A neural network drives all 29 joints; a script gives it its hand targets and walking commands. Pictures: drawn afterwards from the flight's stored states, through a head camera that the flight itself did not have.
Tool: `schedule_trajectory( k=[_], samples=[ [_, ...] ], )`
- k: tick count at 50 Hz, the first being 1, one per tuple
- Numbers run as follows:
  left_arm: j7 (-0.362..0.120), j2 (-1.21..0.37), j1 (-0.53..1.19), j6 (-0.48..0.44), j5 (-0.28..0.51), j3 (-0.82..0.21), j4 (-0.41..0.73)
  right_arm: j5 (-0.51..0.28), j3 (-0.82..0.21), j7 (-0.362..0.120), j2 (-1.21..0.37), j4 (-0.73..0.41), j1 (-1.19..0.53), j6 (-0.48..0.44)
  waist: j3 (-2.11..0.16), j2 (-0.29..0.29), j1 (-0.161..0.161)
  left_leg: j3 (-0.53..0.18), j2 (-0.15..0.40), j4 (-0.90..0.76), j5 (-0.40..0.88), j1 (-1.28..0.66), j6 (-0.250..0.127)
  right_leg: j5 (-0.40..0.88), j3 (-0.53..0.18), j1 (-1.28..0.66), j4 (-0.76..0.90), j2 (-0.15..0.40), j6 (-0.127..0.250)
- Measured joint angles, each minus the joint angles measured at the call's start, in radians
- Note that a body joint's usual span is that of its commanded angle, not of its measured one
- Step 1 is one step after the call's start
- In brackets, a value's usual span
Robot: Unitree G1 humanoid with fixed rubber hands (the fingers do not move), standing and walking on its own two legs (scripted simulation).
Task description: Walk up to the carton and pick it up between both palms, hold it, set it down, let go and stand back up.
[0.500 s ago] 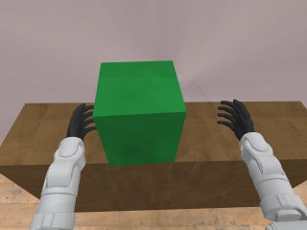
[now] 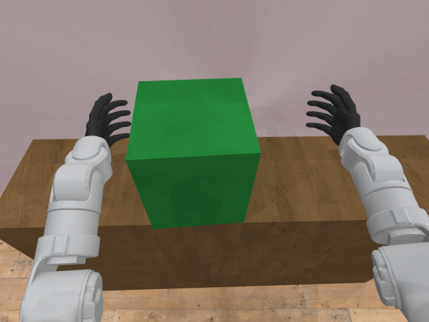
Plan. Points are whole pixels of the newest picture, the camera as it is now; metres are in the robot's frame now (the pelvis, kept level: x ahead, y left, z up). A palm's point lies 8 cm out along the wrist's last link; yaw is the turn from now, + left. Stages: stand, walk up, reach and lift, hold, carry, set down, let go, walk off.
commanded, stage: reach and lift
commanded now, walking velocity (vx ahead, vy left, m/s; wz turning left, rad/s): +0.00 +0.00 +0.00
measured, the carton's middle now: (195, 157) +0.46 +0.05 +0.01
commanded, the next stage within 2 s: none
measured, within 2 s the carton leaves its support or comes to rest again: neither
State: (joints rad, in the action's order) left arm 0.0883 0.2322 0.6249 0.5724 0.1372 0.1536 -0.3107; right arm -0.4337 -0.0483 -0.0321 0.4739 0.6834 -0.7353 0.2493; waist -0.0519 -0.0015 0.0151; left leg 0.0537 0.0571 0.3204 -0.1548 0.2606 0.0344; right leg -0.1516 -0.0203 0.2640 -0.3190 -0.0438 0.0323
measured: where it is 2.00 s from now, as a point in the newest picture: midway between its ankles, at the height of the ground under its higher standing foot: outside the picture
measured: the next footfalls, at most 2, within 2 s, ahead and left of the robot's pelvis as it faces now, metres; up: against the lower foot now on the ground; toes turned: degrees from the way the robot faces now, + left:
none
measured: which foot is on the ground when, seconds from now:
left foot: down 0.00-1.00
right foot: down 0.00-1.00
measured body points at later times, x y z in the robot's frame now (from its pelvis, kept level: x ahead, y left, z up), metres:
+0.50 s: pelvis -0.01 +0.00 +0.00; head +0.03 +0.00 +0.45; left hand +0.45 +0.21 +0.18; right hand +0.48 -0.21 +0.19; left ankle +0.00 +0.14 -0.75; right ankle +0.00 -0.10 -0.75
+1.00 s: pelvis -0.01 +0.00 -0.01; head +0.06 +0.00 +0.43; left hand +0.43 +0.21 +0.07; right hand +0.46 -0.19 +0.07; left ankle +0.00 +0.14 -0.75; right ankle +0.00 -0.10 -0.75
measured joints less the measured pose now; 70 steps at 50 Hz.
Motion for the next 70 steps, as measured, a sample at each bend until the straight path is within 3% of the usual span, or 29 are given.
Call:
schedule_trajectory(
  k=[13, 25, 35, 43, 54, 61, 70],
  samples=[
    [0.018, 0.05, 0.234, -0.009, 0.036, -0.041, -0.219, -0.022, -0.025, 0.004, 0.017, 0.211, -0.23, 0.028, -0.032, -0.003, 0.012, -0.013, 0.0, 0.021, 0.003, 0.065, 0.0, 0.009, 0.009, 0.055, -0.005, -0.001, 0.0],
    [0.022, 0.061, 0.381, -0.092, 0.042, -0.086, -0.436, -0.025, -0.046, -0.006, 0.017, 0.396, -0.371, 0.004, -0.053, 0.0, 0.019, -0.023, 0.0, 0.028, 0.008, 0.11, 0.0, 0.019, 0.015, 0.091, 0.001, -0.002, -0.001],
    [-0.002, 0.022, 0.284, -0.313, -0.004, -0.085, -0.545, 0.056, -0.013, -0.002, -0.057, 0.435, -0.229, -0.162, -0.051, 0.002, 0.025, -0.036, -0.003, 0.039, 0.005, 0.129, 0.0, 0.015, 0.026, 0.104, -0.004, 0.0, -0.001],
    [0.031, -0.038, 0.221, -0.523, 0.005, -0.107, -0.661, 0.108, 0.011, 0.007, -0.112, 0.487, -0.185, -0.324, -0.094, -0.016, 0.038, -0.041, -0.001, 0.094, -0.005, 0.249, -0.003, 0.013, 0.031, 0.215, -0.043, -0.001, -0.003],
    [0.03, -0.031, 0.335, -0.749, 0.063, -0.151, -0.953, 0.049, -0.059, 0.013, -0.112, 0.667, -0.255, -0.436, -0.166, -0.006, 0.043, -0.045, 0.003, 0.172, -0.025, 0.397, -0.001, -0.01, 0.035, 0.368, -0.128, -0.004, 0.0],
    [0.027, -0.025, 0.351, -0.812, 0.105, -0.188, -0.992, 0.001, -0.096, 0.008, -0.11, 0.697, -0.267, -0.476, -0.187, -0.004, 0.044, -0.05, 0.005, 0.212, -0.036, 0.463, 0.002, -0.023, 0.041, 0.434, -0.17, -0.005, 0.003],
    [0.025, -0.026, 0.366, -0.839, 0.114, -0.176, -1.007, 0.04, -0.064, 0.025, -0.139, 0.678, -0.278, -0.48, -0.192, -0.008, 0.043, -0.056, 0.002, 0.222, -0.031, 0.508, 0.004, -0.025, 0.047, 0.482, -0.191, -0.002, 0.005]
  ],
)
